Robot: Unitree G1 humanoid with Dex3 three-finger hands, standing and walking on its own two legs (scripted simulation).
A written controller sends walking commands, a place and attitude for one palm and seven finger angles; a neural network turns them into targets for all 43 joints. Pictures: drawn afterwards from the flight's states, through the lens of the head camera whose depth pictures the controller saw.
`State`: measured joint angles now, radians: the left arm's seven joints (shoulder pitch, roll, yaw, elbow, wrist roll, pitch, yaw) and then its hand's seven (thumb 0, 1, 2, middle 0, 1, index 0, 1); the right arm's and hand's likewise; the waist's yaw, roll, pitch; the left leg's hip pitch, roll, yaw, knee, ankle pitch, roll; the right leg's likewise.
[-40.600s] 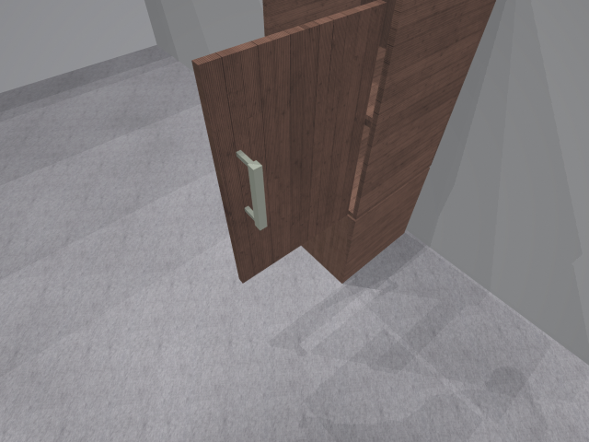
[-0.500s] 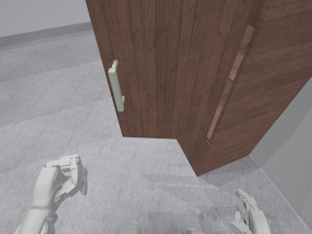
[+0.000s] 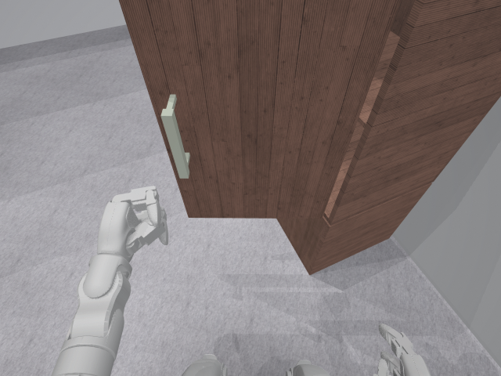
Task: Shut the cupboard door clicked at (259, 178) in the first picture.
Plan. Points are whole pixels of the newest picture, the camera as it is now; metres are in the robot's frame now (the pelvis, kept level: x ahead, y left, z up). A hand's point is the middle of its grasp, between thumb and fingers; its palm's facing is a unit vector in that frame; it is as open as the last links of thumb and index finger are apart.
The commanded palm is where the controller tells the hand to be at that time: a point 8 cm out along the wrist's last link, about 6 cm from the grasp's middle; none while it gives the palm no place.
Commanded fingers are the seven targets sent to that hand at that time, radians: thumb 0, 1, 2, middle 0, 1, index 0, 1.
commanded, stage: bring the fist close to the handle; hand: left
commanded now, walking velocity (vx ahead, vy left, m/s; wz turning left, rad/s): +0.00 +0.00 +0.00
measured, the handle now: (178, 139) +0.52 +0.16 +0.06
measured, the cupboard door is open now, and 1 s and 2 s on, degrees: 65 65 49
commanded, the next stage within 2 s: push the door shut along its arc in 0.86 s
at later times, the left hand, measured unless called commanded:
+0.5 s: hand (191, 173) +0.44 +0.12 +0.06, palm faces +0.01 -1.00 -0.01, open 3.1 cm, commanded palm +0.41 +0.18 +0.06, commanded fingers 0.00 0.90 0.90 -1.30 -1.50 -1.30 -1.50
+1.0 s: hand (192, 171) +0.44 +0.12 +0.06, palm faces +0.01 -1.00 -0.01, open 3.1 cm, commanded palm +0.41 +0.17 +0.06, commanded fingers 0.00 0.90 0.90 -1.30 -1.50 -1.30 -1.50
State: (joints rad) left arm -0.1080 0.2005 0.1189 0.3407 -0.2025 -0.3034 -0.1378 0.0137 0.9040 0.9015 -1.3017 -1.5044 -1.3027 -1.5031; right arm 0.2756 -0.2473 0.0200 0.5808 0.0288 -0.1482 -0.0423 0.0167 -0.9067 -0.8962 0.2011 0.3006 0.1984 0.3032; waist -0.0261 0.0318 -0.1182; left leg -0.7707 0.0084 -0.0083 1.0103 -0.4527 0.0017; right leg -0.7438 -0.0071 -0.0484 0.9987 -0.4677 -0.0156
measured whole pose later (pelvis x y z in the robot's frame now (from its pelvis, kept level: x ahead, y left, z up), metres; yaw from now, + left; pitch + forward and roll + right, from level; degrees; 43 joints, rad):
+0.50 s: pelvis +0.00 +0.00 -0.01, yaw -1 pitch +16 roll -1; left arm -0.60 0.21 0.19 0.87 -0.12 -0.40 -0.04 0.01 0.90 0.90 -1.30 -1.50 -1.30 -1.50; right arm 0.31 -0.24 0.00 0.65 0.01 -0.06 -0.01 0.01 -0.91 -0.90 0.20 0.30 0.20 0.30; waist -0.08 0.02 -0.13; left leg -0.86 0.02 0.01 1.03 -0.45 0.00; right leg -0.84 0.00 -0.03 1.02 -0.46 -0.01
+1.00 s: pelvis -0.01 +0.00 +0.00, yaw -1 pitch +16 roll +0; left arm -0.62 0.22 0.23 0.94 -0.11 -0.46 -0.05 0.01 0.90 0.90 -1.30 -1.50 -1.30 -1.50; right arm 0.33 -0.25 -0.01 0.65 0.00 -0.01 0.00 0.01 -0.91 -0.90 0.20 0.30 0.20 0.30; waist -0.09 0.02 -0.13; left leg -0.86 0.02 0.01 1.01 -0.44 0.00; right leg -0.85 0.01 -0.03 1.01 -0.45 -0.02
